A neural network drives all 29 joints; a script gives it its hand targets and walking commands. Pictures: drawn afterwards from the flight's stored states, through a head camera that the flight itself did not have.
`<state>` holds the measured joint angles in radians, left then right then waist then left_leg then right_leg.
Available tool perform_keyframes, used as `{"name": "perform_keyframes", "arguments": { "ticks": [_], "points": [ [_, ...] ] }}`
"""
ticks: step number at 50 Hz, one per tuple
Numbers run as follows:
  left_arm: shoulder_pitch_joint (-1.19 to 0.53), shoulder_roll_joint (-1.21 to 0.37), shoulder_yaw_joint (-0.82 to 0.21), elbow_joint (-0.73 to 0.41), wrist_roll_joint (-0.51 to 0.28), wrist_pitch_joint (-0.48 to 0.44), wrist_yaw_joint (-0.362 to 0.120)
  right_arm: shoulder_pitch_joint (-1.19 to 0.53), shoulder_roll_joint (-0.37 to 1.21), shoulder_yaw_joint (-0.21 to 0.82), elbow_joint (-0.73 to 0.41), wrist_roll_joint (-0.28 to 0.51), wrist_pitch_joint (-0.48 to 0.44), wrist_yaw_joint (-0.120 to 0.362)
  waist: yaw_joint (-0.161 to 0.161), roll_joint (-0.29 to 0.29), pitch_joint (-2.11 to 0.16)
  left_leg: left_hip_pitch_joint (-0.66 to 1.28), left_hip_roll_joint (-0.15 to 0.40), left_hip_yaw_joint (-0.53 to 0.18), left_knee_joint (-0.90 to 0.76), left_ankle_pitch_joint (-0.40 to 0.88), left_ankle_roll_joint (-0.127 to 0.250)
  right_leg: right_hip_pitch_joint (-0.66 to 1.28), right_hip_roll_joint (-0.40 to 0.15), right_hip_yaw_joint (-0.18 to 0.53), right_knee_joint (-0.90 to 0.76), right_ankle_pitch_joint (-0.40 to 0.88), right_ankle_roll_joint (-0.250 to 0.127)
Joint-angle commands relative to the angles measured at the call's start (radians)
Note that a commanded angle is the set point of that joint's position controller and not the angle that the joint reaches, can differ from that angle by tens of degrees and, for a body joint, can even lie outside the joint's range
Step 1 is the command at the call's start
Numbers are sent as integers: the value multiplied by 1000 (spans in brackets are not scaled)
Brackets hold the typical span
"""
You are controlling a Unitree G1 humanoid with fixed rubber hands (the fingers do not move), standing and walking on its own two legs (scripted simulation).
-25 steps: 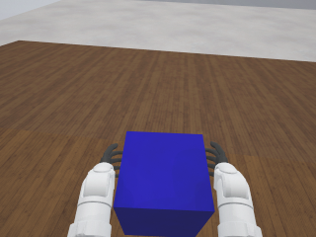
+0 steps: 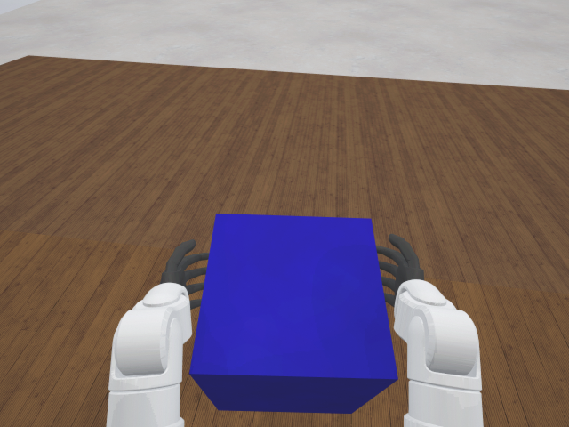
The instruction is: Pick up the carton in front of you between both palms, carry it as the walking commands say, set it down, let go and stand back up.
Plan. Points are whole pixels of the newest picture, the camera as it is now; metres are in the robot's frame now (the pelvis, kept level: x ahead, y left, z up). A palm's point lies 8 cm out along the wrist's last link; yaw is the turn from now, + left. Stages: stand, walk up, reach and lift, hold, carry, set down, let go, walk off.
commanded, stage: carry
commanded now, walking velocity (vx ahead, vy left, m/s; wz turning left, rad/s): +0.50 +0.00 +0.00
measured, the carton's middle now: (289, 321) +0.28 +0.01 +0.01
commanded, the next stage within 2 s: none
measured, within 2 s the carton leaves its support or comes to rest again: neither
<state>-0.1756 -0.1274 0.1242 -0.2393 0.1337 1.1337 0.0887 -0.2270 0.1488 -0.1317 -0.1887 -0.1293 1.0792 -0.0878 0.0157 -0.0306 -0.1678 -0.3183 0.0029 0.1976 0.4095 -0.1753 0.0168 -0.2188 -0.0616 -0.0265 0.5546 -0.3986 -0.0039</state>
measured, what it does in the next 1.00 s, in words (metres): walks ahead: right foot, then left foot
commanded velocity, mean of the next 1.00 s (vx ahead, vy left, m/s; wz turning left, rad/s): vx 0.50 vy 0.00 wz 0.00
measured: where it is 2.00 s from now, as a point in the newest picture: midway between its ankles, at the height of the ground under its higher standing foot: (312, 229)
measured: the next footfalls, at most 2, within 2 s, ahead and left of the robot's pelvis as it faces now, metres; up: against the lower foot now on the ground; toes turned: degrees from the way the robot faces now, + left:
right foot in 0.30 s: +0.32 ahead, -0.14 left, +0.00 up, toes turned -13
left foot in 0.78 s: +0.66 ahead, +0.06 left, +0.00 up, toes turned +10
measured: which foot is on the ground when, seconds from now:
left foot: down 0.00-0.32, up 0.34-0.76, down 0.78-1.00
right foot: up 0.00-0.28, down 0.30-0.80, up 0.82-1.00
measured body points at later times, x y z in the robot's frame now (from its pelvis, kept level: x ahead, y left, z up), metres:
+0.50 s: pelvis +0.28 -0.06 +0.01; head +0.30 -0.07 +0.46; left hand +0.55 +0.10 +0.07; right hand +0.57 -0.20 +0.07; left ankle +0.23 +0.07 -0.65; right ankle +0.28 -0.13 -0.74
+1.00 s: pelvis +0.62 -0.02 +0.01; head +0.64 -0.01 +0.46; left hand +0.90 +0.11 +0.06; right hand +0.88 -0.19 +0.07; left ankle +0.62 +0.05 -0.74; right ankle +0.59 -0.16 -0.66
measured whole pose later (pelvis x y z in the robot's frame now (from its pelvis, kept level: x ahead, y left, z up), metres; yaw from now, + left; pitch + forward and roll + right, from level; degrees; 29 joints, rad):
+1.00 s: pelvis +0.62 -0.02 +0.01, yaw -4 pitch +5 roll -1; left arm -0.13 -0.13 0.08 -0.31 0.14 1.20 0.09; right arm -0.15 0.13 -0.10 -0.29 -0.12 1.15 -0.09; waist -0.03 0.01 -0.05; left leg -0.24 0.04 0.25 0.35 -0.20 0.08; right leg -0.54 -0.09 -0.09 1.03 -0.28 -0.02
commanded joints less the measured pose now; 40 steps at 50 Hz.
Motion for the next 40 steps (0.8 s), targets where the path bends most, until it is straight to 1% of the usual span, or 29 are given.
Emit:
{"name": "perform_keyframes", "arguments": {
  "ticks": [1, 2, 3, 4, 5, 7, 10, 12, 13, 14, 15, 16, 17, 18, 19, 20, 21, 22, 23, 25, 29, 32, 34, 35, 36, 37, 38, 39, 40],
  "points": [
    [-534, -875, -737, -128, -445, 45, -277, -287, 872, 700, -21, 343, 77, 234, -47, 301, -157, 607, 471, -668, -199, -295, 215, -616, 4, -71, 351, -145, -13],
    [-566, -881, -738, -146, -464, 55, -283, -313, 922, 702, -49, 359, 88, 234, -48, 203, -105, 533, 477, -661, -215, -239, 234, -649, -36, -23, 425, -168, -20],
    [-566, -890, -738, -155, -475, 62, -287, -337, 942, 704, -84, 374, 97, 233, -45, 134, -95, 488, 449, -598, -220, -203, 213, -640, -52, -16, 458, -144, -18],
    [-583, -887, -743, -166, -484, 65, -288, -387, 942, 710, -119, 391, 104, 232, -43, 90, -94, 453, 421, -524, -245, -227, 187, -624, -67, -15, 425, -93, -15],
    [-590, -891, -744, -168, -488, 68, -285, -419, 940, 717, -140, 407, 111, 231, -42, 95, -92, 418, 388, -437, -268, -223, 161, -588, -75, -29, 355, -29, -8],
    [-569, -887, -733, -170, -481, 74, -272, -428, 923, 731, -156, 434, 126, 234, -37, 137, -96, 356, 311, -282, -268, -126, 119, -474, -44, -85, 233, 86, 10],
    [-509, -866, -709, -152, -444, 84, -249, -395, 888, 732, -139, 449, 146, 244, -35, 175, -83, 301, 259, -157, -231, 7, 95, -342, -2, -157, 78, 173, 15],
    [-489, -853, -694, -139, -425, 92, -242, -387, 874, 729, -127, 450, 156, 250, -32, 189, -70, 257, 246, -107, -190, 29, 73, -228, 15, -199, -7, 251, 9],
    [-482, -851, -688, -135, -419, 96, -240, -393, 869, 729, -126, 450, 160, 253, -23, 183, -70, 220, 239, -77, -141, 28, 59, -137, 29, -227, -48, 287, 4],
    [-476, -849, -681, -129, -414, 98, -240, -397, 865, 729, -126, 447, 164, 255, -16, 158, -88, 170, 214, -32, -45, 85, 41, -7, 53, -263, -67, 272, -3],
    [-480, -848, -675, -124, -411, 102, -240, -388, 858, 727, -121, 443, 167, 256, -11, 122, -129, 95, 180, 25, 109, 157, 15, 158, 59, -271, -67, 213, -18],
    [-462, -840, -665, -112, -403, 105, -240, -403, 839, 722, -121, 442, 172, 258, 15, 19, -175, -34, 145, 41, 336, 71, -19, 316, -72, -82, -116, 103, -40],
    [-458, -829, -657, -87, -388, 101, -239, -434, 842, 730, -146, 452, 183, 261, 23, -248, -223, -267, 27, 32, 627, -190, -69, 430, -337, 417, -299, -73, -160],
    [-476, -848, -659, -92, -397, 100, -238, -464, 855, 737, -140, 463, 185, 265, 24, -238, -182, -420, 20, -90, 783, -331, -42, 453, -395, 562, -360, 26, -233],
    [-496, -877, -671, -115, -407, 96, -239, -460, 886, 737, -132, 464, 179, 268, 12, -166, -188, -453, 82, -148, 858, -313, -15, 427, -384, 489, -336, 141, -228],
    [-518, -914, -685, -135, -417, 88, -241, -462, 911, 736, -140, 462, 169, 272, 10, -82, -200, -449, 119, -170, 864, -265, 1, 393, -353, 396, -308, 234, -206],
    [-539, -945, -700, -159, -428, 79, -245, -458, 933, 737, -147, 457, 158, 271, 7, -12, -204, -433, 145, -183, 814, -189, 4, 356, -333, 321, -312, 258, -178],
    [-552, -967, -715, -183, -439, 70, -249, -445, 947, 741, -158, 449, 145, 268, 5, -3, -203, -393, 153, -183, 744, -136, -1, 316, -304, 236, -329, 290, -145],
    [-555, -979, -723, -195, -448, 63, -253, -431, 968, 749, -164, 439, 135, 263, 5, -35, -209, -365, 136, -160, 691, -107, -7, 302, -284, 171, -339, 325, -127],
    [-547, -973, -738, -223, -471, 57, -262, -391, 982, 750, -167, 418, 117, 248, 7, -70, -200, -351, 113, -122, 588, -77, -17, 305, -249, 82, -349, 372, -120],
    [-491, -915, -745, -226, -482, 64, -279, -313, 947, 740, -163, 375, 109, 223, 7, -96, -139, -371, 79, -54, 340, 17, -23, 350, -204, -25, -343, 511, -122],
    [-437, -882, -726, -203, -463, 76, -284, -281, 923, 735, -160, 368, 122, 221, 9, -114, -78, -316, 53, -1, 190, 98, -10, 336, -180, -92, -337, 600, -111],
    [-431, -871, -718, -192, -449, 82, -283, -291, 911, 735, -162, 377, 133, 229, 7, -128, -38, -263, 44, 24, 125, 145, 6, 327, -178, -116, -335, 634, -99],
    [-438, -867, -717, -189, -443, 85, -282, -303, 906, 735, -163, 385, 137, 234, 5, -132, -27, -226, 43, 30, 104, 154, 16, 326, -180, -127, -316, 661, -91],
    [-445, -864, -716, -188, -439, 87, -280, -313, 902, 734, -162, 392, 141, 239, 2, -132, -33, -167, 32, 46, 90, 147, 27, 325, -179, -147, -267, 740, -81],
    [-452, -860, -716, -188, -437, 90, -279, -319, 900, 730, -157, 397, 144, 243, -7, -122, -59, -63, 4, 79, 66, 125, 32, 307, -168, -185, -172, 809, -67],
    [-457, -856, -718, -188, -434, 93, -277, -313, 898, 724, -145, 398, 146, 248, -20, -95, -105, 102, -38, 117, 48, 66, 33, 250, -134, -228, -31, 827, -47],
    [-466, -846, -716, -186, -432, 94, -275, -311, 896, 719, -138, 400, 147, 252, -41, -46, -164, 312, 23, 40, 48, 9, 33, 117, -107, -221, 142, 658, -24],
    [-490, -851, -726, -199, -437, 101, -273, -312, 881, 706, -117, 391, 144, 257, -50, 161, -247, 510, 305, -418, -41, -189, 148, -139, -27, -204, 446, 413, 24]
  ]
}}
